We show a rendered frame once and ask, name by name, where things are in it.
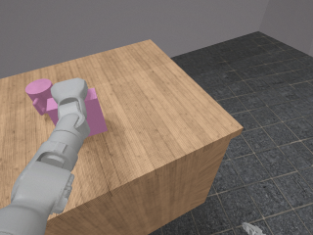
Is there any sponge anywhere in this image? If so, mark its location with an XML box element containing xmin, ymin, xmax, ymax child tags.
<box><xmin>46</xmin><ymin>88</ymin><xmax>108</xmax><ymax>137</ymax></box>

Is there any table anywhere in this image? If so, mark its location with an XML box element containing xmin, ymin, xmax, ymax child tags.
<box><xmin>0</xmin><ymin>39</ymin><xmax>244</xmax><ymax>235</ymax></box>

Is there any robot left hand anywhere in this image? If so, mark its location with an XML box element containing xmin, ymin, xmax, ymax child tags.
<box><xmin>50</xmin><ymin>77</ymin><xmax>89</xmax><ymax>104</ymax></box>

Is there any robot right hand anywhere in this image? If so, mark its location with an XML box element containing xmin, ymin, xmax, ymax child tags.
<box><xmin>242</xmin><ymin>222</ymin><xmax>266</xmax><ymax>235</ymax></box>

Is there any left robot forearm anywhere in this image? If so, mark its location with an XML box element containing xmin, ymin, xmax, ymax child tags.
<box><xmin>11</xmin><ymin>95</ymin><xmax>91</xmax><ymax>203</ymax></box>

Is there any robot left upper arm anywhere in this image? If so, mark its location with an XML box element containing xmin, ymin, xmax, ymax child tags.
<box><xmin>0</xmin><ymin>161</ymin><xmax>75</xmax><ymax>235</ymax></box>

